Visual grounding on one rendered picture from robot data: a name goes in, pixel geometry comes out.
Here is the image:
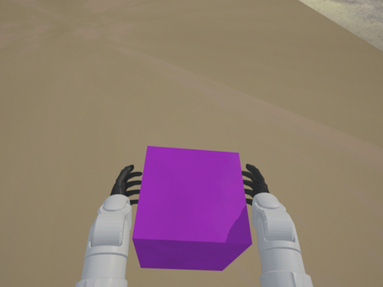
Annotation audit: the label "right robot forearm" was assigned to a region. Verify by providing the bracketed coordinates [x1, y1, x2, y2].
[252, 193, 313, 287]

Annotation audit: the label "carton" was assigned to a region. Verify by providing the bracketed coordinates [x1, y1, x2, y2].
[132, 146, 252, 271]

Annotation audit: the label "robot right hand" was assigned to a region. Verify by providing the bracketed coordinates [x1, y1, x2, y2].
[242, 164, 269, 206]

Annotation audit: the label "robot left hand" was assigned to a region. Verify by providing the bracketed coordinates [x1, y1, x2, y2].
[110, 165, 142, 205]

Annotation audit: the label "left robot forearm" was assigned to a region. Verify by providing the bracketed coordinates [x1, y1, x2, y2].
[75, 194, 132, 287]

